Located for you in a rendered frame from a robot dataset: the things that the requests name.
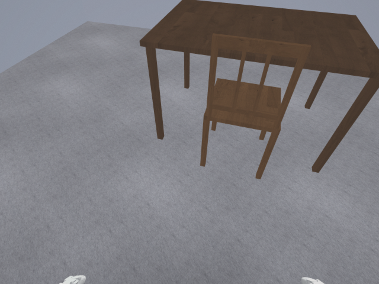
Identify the chair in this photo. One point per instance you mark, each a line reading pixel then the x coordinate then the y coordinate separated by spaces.
pixel 247 104

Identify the table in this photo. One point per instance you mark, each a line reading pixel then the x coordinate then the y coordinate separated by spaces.
pixel 339 44

